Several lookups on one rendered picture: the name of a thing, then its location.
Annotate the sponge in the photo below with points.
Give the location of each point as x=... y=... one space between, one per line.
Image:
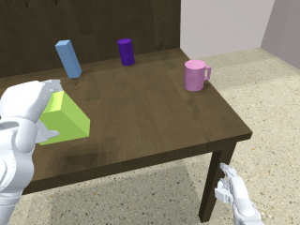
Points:
x=63 y=115

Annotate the left robot forearm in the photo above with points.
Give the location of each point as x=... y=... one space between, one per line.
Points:
x=17 y=145

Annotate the table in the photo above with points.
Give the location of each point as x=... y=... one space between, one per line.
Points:
x=140 y=115

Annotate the right robot forearm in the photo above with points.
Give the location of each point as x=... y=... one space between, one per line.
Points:
x=245 y=212

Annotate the robot left hand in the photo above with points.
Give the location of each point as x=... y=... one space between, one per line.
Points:
x=28 y=100

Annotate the robot right hand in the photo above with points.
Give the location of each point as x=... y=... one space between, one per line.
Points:
x=235 y=188

